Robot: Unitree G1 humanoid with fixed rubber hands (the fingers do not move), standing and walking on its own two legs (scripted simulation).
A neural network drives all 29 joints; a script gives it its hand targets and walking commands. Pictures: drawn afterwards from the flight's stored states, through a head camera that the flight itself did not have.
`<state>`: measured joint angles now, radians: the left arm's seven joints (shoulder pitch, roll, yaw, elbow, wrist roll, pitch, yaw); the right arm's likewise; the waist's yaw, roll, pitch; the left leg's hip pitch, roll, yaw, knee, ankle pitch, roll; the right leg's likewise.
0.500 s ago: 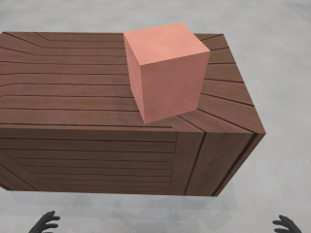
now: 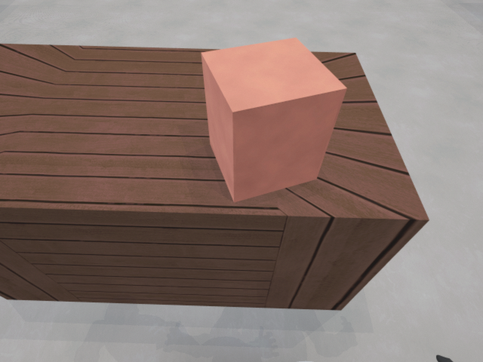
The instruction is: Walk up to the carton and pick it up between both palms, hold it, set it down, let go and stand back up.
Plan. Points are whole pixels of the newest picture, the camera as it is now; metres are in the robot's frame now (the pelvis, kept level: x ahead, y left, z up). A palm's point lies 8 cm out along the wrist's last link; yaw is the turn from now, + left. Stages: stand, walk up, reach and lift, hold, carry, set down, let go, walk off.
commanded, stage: walk up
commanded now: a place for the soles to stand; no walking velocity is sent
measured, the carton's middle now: (264, 121) +0.57 -0.02 +0.06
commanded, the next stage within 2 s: stand in 1.74 s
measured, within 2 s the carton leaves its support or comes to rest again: neither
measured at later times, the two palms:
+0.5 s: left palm (70, 350) +0.15 +0.30 -0.07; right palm (461, 350) +0.16 -0.36 -0.10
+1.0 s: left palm (76, 334) +0.17 +0.31 -0.09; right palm (444, 312) +0.22 -0.34 -0.08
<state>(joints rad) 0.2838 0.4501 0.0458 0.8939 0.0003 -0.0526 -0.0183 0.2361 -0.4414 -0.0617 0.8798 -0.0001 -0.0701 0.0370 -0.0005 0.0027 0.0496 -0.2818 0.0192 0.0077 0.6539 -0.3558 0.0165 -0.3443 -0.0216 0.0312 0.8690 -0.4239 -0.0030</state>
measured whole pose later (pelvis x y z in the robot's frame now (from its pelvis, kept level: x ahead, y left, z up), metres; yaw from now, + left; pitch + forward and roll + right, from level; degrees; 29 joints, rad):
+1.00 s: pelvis +0.08 -0.02 +0.00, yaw +1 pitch -2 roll -1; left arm 0.17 0.44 0.03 0.92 0.00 -0.02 -0.02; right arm 0.09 -0.42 -0.06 0.91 0.00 -0.02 0.01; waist 0.00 0.00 0.05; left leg -0.33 0.01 -0.05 0.63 -0.27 -0.01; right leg -0.29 -0.02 -0.02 0.61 -0.29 0.01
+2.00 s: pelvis +0.09 -0.02 +0.01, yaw +1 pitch -1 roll -1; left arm 0.08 0.44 0.03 0.92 0.00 0.08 0.00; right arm 0.05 -0.41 -0.09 1.05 -0.02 -0.08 0.02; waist 0.00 0.00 0.05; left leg -0.32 0.01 -0.05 0.57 -0.24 -0.02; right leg -0.28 -0.02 -0.02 0.56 -0.27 0.01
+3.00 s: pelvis +0.09 -0.03 +0.01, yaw +1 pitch -3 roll +0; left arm 0.31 0.18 0.02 0.12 0.00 0.27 0.16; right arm 0.23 -0.41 -0.11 0.55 0.09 -0.11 0.26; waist 0.00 0.00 -0.01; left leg -0.21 0.02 -0.04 0.45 -0.19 -0.03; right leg -0.19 -0.01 -0.02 0.47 -0.23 0.01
